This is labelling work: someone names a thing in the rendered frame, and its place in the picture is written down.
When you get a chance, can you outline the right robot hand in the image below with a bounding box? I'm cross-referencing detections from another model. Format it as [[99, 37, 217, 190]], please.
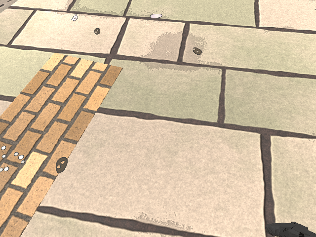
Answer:
[[265, 221, 316, 237]]

